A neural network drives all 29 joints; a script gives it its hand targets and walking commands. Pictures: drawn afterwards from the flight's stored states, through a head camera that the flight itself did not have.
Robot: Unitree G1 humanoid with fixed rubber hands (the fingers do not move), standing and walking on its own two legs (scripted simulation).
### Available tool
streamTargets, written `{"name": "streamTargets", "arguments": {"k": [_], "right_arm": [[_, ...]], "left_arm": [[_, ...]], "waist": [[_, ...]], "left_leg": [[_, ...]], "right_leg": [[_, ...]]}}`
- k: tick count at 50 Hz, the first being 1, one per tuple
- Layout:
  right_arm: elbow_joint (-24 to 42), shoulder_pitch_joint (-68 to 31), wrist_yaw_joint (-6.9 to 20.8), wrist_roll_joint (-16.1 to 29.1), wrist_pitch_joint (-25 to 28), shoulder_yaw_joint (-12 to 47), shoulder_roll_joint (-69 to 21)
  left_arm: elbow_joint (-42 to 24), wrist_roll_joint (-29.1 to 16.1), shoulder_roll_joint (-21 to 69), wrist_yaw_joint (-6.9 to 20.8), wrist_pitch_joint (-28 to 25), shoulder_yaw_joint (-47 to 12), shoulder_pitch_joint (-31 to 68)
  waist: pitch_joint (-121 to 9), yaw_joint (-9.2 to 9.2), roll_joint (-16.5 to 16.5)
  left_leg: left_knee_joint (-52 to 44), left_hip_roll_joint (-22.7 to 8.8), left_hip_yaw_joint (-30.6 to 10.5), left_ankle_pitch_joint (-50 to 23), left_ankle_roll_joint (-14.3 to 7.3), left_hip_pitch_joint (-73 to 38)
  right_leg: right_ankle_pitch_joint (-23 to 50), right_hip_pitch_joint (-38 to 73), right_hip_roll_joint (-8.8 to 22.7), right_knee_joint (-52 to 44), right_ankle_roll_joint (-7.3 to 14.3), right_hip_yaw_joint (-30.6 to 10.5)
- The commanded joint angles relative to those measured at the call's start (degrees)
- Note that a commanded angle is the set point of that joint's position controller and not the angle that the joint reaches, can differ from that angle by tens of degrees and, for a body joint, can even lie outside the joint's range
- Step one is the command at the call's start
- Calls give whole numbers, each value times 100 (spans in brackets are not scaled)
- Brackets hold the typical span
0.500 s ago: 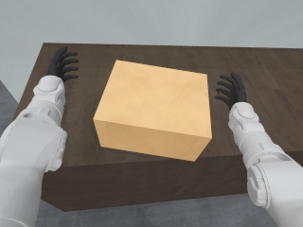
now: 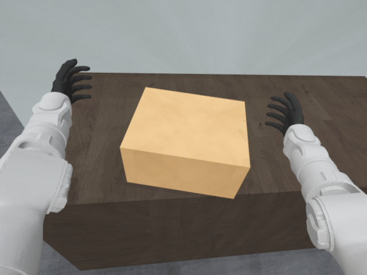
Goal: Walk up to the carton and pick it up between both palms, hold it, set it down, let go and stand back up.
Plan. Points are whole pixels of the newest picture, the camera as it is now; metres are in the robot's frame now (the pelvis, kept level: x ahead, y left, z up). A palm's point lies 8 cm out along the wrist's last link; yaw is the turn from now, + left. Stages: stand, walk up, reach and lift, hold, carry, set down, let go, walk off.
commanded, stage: set down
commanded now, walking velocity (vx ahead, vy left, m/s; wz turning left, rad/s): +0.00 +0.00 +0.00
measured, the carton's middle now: (187, 140) +0.49 -0.03 +0.00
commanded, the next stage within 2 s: none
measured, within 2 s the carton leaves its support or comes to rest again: neither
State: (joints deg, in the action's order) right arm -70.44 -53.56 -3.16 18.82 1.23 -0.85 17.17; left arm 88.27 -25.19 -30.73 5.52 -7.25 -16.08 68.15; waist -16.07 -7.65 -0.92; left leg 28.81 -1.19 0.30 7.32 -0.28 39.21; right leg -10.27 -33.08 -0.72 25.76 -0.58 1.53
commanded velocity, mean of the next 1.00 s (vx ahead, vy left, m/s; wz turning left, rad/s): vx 0.00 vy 0.00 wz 0.00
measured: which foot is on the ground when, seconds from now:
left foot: down 0.00-1.00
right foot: down 0.00-1.00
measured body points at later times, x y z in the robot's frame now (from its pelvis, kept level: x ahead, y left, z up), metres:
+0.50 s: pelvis +0.01 +0.00 +0.00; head +0.04 +0.03 +0.45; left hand +0.43 +0.26 +0.07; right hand +0.40 -0.25 +0.08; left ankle +0.06 +0.10 -0.73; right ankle +0.01 -0.13 -0.73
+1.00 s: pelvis +0.00 +0.00 +0.01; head +0.00 +0.02 +0.46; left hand +0.37 +0.27 +0.05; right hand +0.35 -0.24 +0.05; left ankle +0.05 +0.10 -0.73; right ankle +0.01 -0.13 -0.73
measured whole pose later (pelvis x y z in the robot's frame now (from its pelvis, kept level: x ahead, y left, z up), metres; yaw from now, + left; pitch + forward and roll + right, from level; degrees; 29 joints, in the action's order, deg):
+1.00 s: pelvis +0.00 +0.00 +0.01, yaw +1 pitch +6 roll -2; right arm -47.0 -24.7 -7.2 21.3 1.3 0.7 15.3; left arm 56.1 -25.9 -30.3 7.8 -9.3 -10.6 29.3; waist -6.2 -2.9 -1.4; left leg 28.8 -1.0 0.3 8.8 -0.6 25.9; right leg -11.9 -19.8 -0.6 25.8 -0.6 1.5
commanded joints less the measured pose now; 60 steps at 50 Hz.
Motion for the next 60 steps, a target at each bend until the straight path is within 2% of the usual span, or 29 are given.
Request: {"name": "streamTargets", "arguments": {"k": [1,2,3,6,8,13,15,17,18,23,24,26,27,29,32,34,37,38,40,42,43,44,45,49,50,51,55,56,60], "right_arm": [[1192,-2854,-77,628,107,481,1230],[1444,-2967,-108,644,117,418,1241],[1401,-2834,-102,568,136,372,1157],[1458,-2557,-144,676,208,539,1040],[1580,-2031,-181,679,352,439,1077],[1532,-986,-179,872,559,600,993],[2093,-648,-240,922,782,577,1053],[2001,-175,-254,1062,776,718,859],[2599,-341,-267,994,806,712,997],[3490,38,-306,893,714,185,1055],[3371,534,-339,880,681,266,936],[3363,218,-344,708,465,65,925],[3685,401,-365,741,421,265,707],[3681,558,-431,592,388,71,730],[3865,438,-438,402,307,-6,716],[3601,810,-458,484,274,54,550],[3501,1039,-430,414,104,280,462],[3404,1144,-464,434,150,286,328],[3213,1198,-434,508,94,421,299],[3357,1049,-476,415,145,321,303],[3682,1386,-466,449,217,307,220],[3882,1049,-491,436,298,263,289],[3699,1192,-448,422,276,166,356],[4521,2219,-525,385,614,174,215],[4236,2066,-556,331,626,-43,318],[4478,2359,-563,382,676,77,250],[5182,3020,-637,282,837,95,-10],[4886,3306,-665,250,809,-27,41],[5540,3073,-708,101,882,-169,-99]], "left_arm": [[-444,-644,-846,128,-373,-521,2795],[-713,-608,-935,145,-407,-467,2730],[-565,-578,-733,159,-379,-625,2779],[-731,-543,-882,196,-466,-390,2315],[-1086,-483,-813,179,-602,-258,2018],[-1715,-127,-795,172,-706,143,873],[-2779,144,-1110,188,-764,580,801],[-2814,220,-1063,200,-689,855,238],[-3333,344,-1348,180,-670,1161,323],[-4537,244,-1329,141,-432,1251,4],[-4684,290,-1269,146,-430,1347,-444],[-4184,94,-1204,194,-213,1172,-272],[-4110,102,-1281,243,-208,1223,-605],[-4262,0,-1182,239,-172,1131,-670],[-4267,-18,-1220,201,-235,1132,-639],[-4207,-82,-1101,233,-189,1039,-914],[-3533,-66,-1006,292,-208,1002,-1316],[-3925,8,-992,295,-278,1018,-1360],[-3445,-91,-1119,334,-298,1062,-1424],[-3742,99,-1149,349,-323,1174,-1305],[-3746,-1,-879,318,-398,1029,-1775],[-4034,37,-1246,290,-474,1249,-1451],[-4155,-72,-1178,218,-536,1136,-1452],[-5086,41,-1128,277,-734,1426,-2644],[-5079,110,-992,285,-689,1351,-2560],[-5392,110,-1052,255,-677,1423,-2791],[-5890,255,-1117,366,-665,1751,-3617],[-5929,320,-1030,343,-634,1723,-3857],[-6384,121,-1393,344,-662,1859,-3663]], "waist": [[-1936,-152,541],[-2155,-35,566],[-2068,-269,529],[-2229,46,585],[-2349,-70,495],[-2758,109,651],[-3326,235,858],[-2807,372,836],[-3069,563,655],[-2840,349,782],[-2621,503,824],[-1989,259,584],[-1794,434,428],[-1450,173,348],[-1292,378,458],[-1028,284,502],[-477,370,-6],[-468,420,340],[-308,476,91],[-536,628,273],[-492,496,218],[-824,669,368],[-836,522,450],[-1359,683,251],[-1232,459,449],[-1322,771,544],[-1006,791,364],[-895,624,500],[-514,731,380]], "left_leg": [[24,59,-76,216,31,-2852],[44,61,-52,125,48,-2951],[35,40,-118,50,58,-2903],[44,69,-83,-161,99,-2950],[32,89,-105,-417,77,-3080],[266,93,-145,-1396,187,-3753],[374,142,-110,-2313,291,-4134],[360,190,-122,-2347,264,-4148],[393,202,-98,-2488,261,-4128],[408,220,-71,-2409,310,-4299],[377,224,-83,-2397,337,-4377],[183,229,-9,-1491,201,-4024],[134,253,27,-1116,107,-3862],[-38,220,-20,-592,36,-3695],[-134,218,19,-336,77,-3632],[-115,187,-5,-209,76,-3655],[-266,186,-43,259,-97,-3383],[-281,173,-47,152,-24,-3441],[-263,236,49,439,-127,-3192],[-300,189,-40,396,-83,-3289],[-312,194,-51,341,-65,-3305],[-274,255,39,289,-63,-3248],[-263,201,-46,244,-36,-3307],[-142,228,-17,-1041,66,-3909],[-131,206,-108,-896,143,-4029],[-103,218,-70,-1064,182,-4090],[-75,287,71,-1430,172,-4143],[-136,241,-43,-1422,210,-4146],[-230,290,89,-686,147,-3886]], "right_leg": [[6,94,102,-314,38,339],[75,89,114,-324,38,286],[138,21,87,-355,82,368],[346,327,114,-283,37,265],[710,511,79,-276,15,275],[1437,710,-10,-200,-10,278],[2347,1163,-39,-98,-55,201],[2234,1035,-5,-197,-136,177],[2411,1299,-45,-98,-140,187],[2078,1077,-71,-294,-133,173],[1920,1189,-105,-311,-115,202],[1169,836,-32,-481,-94,221],[903,1128,30,-507,-89,105],[454,1126,37,-579,-29,132],[101,1238,64,-575,14,206],[-11,1069,41,-637,54,185],[-518,1317,95,-656,127,56],[-300,1350,97,-562,137,59],[-849,1325,163,-679,114,-19],[-666,1335,127,-638,157,-2],[-486,1426,96,-622,122,59],[-613,1409,132,-618,140,-10],[-466,1305,127,-557,163,44],[664,1676,-4,-520,97,58],[413,1380,1,-522,100,78],[450,1541,-22,-548,96,58],[703,1760,5,-646,50,-70],[839,1761,41,-611,49,-44],[26,1551,58,-765,60,-20]]}}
